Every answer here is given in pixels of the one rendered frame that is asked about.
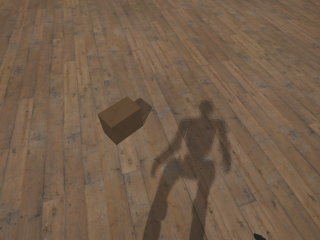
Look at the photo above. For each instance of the carton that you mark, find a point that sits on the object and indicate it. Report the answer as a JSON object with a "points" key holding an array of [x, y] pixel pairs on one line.
{"points": [[121, 119]]}

